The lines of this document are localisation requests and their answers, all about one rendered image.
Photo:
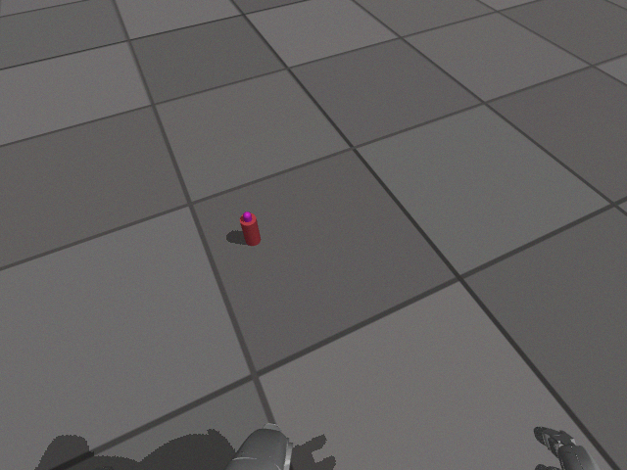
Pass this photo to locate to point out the bottle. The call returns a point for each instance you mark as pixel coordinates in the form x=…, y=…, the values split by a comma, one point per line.
x=250, y=229

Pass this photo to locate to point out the right robot hand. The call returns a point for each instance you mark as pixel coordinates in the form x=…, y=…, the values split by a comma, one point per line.
x=571, y=456

